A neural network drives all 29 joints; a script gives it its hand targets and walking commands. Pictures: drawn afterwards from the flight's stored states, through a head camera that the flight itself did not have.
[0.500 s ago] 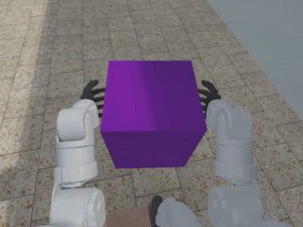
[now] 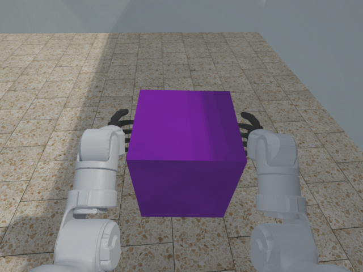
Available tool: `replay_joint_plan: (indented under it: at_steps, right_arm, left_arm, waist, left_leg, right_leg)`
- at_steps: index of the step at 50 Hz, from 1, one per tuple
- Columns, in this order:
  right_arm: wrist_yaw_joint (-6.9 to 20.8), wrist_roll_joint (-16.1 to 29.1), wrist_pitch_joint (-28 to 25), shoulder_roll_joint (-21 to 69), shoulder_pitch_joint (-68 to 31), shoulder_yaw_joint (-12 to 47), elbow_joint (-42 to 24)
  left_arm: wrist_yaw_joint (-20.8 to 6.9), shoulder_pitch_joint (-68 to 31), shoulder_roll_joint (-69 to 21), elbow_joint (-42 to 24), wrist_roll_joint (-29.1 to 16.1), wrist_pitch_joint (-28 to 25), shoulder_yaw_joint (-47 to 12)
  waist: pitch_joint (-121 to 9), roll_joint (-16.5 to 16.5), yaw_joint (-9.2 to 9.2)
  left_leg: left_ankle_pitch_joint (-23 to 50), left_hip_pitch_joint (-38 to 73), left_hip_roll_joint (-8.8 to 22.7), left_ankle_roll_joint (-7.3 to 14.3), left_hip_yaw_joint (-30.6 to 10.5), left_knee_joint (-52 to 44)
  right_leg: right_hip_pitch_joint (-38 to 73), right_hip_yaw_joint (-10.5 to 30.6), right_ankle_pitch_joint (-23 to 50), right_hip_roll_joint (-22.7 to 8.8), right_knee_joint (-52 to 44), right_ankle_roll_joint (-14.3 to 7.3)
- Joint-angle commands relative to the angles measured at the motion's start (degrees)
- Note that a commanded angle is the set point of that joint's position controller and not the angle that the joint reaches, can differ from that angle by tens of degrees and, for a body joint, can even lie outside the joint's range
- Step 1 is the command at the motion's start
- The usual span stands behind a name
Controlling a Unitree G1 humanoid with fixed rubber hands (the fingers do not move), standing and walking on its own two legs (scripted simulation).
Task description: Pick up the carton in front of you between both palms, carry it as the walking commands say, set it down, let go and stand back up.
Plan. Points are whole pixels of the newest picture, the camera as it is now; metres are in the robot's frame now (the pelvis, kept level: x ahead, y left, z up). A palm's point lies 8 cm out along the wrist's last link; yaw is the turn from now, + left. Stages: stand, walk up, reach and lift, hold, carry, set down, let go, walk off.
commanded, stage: carry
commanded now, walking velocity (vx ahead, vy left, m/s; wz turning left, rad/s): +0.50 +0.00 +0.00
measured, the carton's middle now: (183, 156) +0.37 +0.02 +0.06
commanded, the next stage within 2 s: none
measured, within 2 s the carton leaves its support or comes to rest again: neither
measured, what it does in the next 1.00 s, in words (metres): walks ahead: right foot, then left foot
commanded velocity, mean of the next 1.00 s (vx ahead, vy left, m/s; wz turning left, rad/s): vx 0.50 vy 0.00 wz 0.00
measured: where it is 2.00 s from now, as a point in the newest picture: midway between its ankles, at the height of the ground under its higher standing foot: (178, 170)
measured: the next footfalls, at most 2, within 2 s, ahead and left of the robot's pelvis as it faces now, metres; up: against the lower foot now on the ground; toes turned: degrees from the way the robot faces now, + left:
right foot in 0.50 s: +0.47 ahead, -0.06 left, +0.00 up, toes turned -6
left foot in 0.96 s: +0.76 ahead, +0.14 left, +0.00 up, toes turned +10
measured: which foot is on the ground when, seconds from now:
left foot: down 0.00-0.50, up 0.52-0.94, down 0.96-1.00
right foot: down 0.00-0.00, up 0.02-0.48, down 0.50-0.96, up 0.98-1.00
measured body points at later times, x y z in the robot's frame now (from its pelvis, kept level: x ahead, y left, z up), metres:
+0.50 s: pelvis +0.30 +0.01 -0.01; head +0.30 +0.02 +0.44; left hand +0.67 +0.16 +0.11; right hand +0.66 -0.14 +0.11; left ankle +0.11 +0.08 -0.71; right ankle +0.43 -0.05 -0.73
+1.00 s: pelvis +0.62 +0.05 +0.00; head +0.61 +0.05 +0.45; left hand +0.93 +0.21 +0.09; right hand +0.93 -0.10 +0.09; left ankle +0.72 +0.14 -0.73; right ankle +0.44 -0.05 -0.70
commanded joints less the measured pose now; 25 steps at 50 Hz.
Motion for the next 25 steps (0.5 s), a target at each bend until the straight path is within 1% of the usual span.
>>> replay_joint_plan:
  at_steps: [1,2,3,4,5,6,7,9,11,14,17,20,21,22,23,24,25]
  right_arm:
    - [11.9,19.8,-2.0,55.2,-35.5,32.2,2.6]
    - [12.1,20.9,-2.5,57.1,-35.4,32.4,2.3]
    - [12.5,22.6,-3.0,59.4,-38.1,33.6,0.0]
    - [12.8,24.6,-3.3,61.1,-41.6,34.9,-3.2]
    - [12.9,26.6,-3.6,62.8,-44.4,36.5,-6.0]
    - [12.9,28.3,-3.7,63.7,-46.2,37.7,-8.2]
    - [12.8,29.4,-3.7,64.2,-46.9,38.5,-10.0]
    - [12.8,30.7,-3.5,64.3,-46.5,39.3,-12.2]
    - [12.8,31.3,-3.1,63.7,-45.4,39.9,-13.8]
    - [12.9,31.6,-2.4,61.7,-44.3,40.8,-15.3]
    - [13.0,30.2,-1.5,59.5,-41.2,40.4,-13.5]
    - [13.4,28.2,-1.0,58.1,-38.5,39.5,-9.2]
    - [13.4,27.6,-1.0,58.0,-38.1,39.1,-7.9]
    - [13.5,27.1,-1.0,58.1,-37.5,38.8,-6.6]
    - [13.6,26.7,-1.1,58.4,-37.5,38.5,-5.6]
    - [13.8,26.6,-1.2,58.9,-37.8,38.5,-4.6]
    - [14.0,26.7,-1.4,58.9,-39.4,38.4,-3.9]
  left_arm:
    - [-16.2,-36.3,-66.2,-2.1,-23.9,0.0,-31.6]
    - [-16.0,-38.1,-66.3,-3.7,-23.6,-0.4,-32.1]
    - [-15.6,-39.9,-67.0,-5.1,-24.2,-0.6,-32.8]
    - [-15.1,-41.0,-67.6,-7.0,-24.6,-0.9,-32.9]
    - [-14.4,-41.3,-67.9,-8.7,-24.7,-1.1,-33.0]
    - [-13.6,-41.0,-68.1,-10.3,-24.6,-1.2,-33.2]
    - [-12.7,-40.6,-68.1,-11.8,-24.5,-1.2,-33.5]
    - [-11.2,-39.2,-67.2,-14.4,-24.0,-1.1,-34.0]
    - [-10.1,-38.1,-65.8,-16.4,-22.9,-1.0,-34.4]
    - [-9.3,-37.0,-63.3,-18.5,-21.6,-0.4,-35.2]
    - [-9.4,-34.5,-61.0,-17.5,-20.3,0.6,-35.6]
    - [-10.3,-33.2,-59.6,-14.8,-19.4,1.4,-35.3]
    - [-10.8,-33.1,-59.5,-13.6,-19.4,1.7,-35.0]
    - [-11.2,-33.3,-59.4,-12.6,-19.4,1.8,-34.7]
    - [-11.6,-33.3,-59.6,-11.5,-19.6,1.9,-34.4]
    - [-12.1,-33.4,-59.9,-10.6,-19.7,1.8,-33.9]
    - [-12.7,-32.4,-59.8,-9.5,-19.8,1.6,-33.0]
  waist:
    - [-24.0,15.6,-5.46]
    - [-21.8,13.4,-6.09]
    - [-19.4,10.4,-6.40]
    - [-18.0,6.2,-6.27]
    - [-17.4,4.6,-5.86]
    - [-18.0,4.6,-5.39]
    - [-18.6,5.2,-5.55]
    - [-19.7,6.6,-5.91]
    - [-19.8,6.5,-6.62]
    - [-19.0,5.9,-7.25]
    - [-17.5,6.2,-7.67]
    - [-14.7,6.6,-8.21]
    - [-14.6,7.5,-7.90]
    - [-15.6,8.9,-7.33]
    - [-17.8,9.6,-5.36]
    - [-21.2,7.2,-2.74]
    - [-25.3,1.7,-1.63]
  left_leg:
    - [2.1,44.6,23.5,10.5,-35.7,-1.7]
    - [-5.7,42.8,22.3,12.4,-38.5,-2.9]
    - [-6.9,38.9,19.3,11.4,-34.9,-3.6]
    - [-4.8,34.9,17.7,10.1,-30.8,-3.9]
    - [-2.1,31.2,16.7,9.3,-27.3,-4.6]
    - [-0.3,29.0,16.0,8.8,-24.4,-5.0]
    - [-0.1,28.2,15.3,9.1,-22.5,-5.7]
    - [2.4,29.9,14.4,9.6,-19.6,-6.5]
    - [9.1,33.0,14.0,9.6,-17.5,-6.1]
    - [19.9,37.6,12.6,8.1,-14.2,-4.5]
    - [28.9,40.1,10.8,6.7,-10.7,-2.8]
    - [35.8,41.0,8.8,5.5,-7.1,-0.9]
    - [41.2,39.6,8.0,4.5,-5.2,0.9]
    - [46.8,37.7,8.0,3.6,-4.0,4.0]
    - [47.1,34.3,8.0,2.0,-2.3,10.1]
    - [37.8,27.2,7.1,0.6,-0.1,18.8]
    - [13.2,13.4,5.7,-0.1,-1.1,29.1]
  right_leg:
    - [-29.7,-1.1,-6.2,2.6,29.4,1.5]
    - [-36.3,1.9,-6.1,-0.1,33.9,0.1]
    - [-37.7,1.6,-4.1,-1.5,34.6,-0.6]
    - [-37.0,1.1,-0.7,-2.9,33.4,-0.7]
    - [-35.7,1.3,2.2,-4.3,31.3,-0.5]
    - [-33.7,0.9,3.7,-4.7,29.8,-0.1]
    - [-32.8,0.5,5.5,-4.7,28.3,0.2]
    - [-33.8,-0.6,8.1,-4.8,24.9,1.0]
    - [-35.9,-1.5,10.6,-4.8,20.8,1.4]
    - [-37.6,-2.8,15.2,-4.2,14.2,1.1]
    - [-35.8,-4.8,20.3,-2.4,6.3,0.2]
    - [-31.4,-8.8,25.1,0.3,-4.1,-1.2]
    - [-26.4,-10.4,26.3,1.9,-8.1,-2.1]
    - [-19.6,-12.0,26.9,3.4,-10.6,-3.0]
    - [-9.6,-12.6,28.5,3.6,-14.1,-3.6]
    - [4.0,-10.8,31.8,1.1,-16.9,-4.1]
    - [19.6,3.0,33.2,-10.2,-12.9,-5.6]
